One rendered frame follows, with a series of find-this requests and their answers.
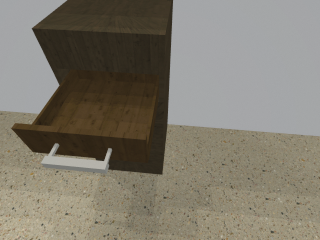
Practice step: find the cabinet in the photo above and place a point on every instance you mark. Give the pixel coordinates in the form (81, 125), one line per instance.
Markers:
(124, 36)

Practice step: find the handle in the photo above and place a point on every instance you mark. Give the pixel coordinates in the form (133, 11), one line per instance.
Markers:
(76, 164)

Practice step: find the drawer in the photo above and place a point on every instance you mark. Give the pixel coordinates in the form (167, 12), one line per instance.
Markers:
(92, 111)

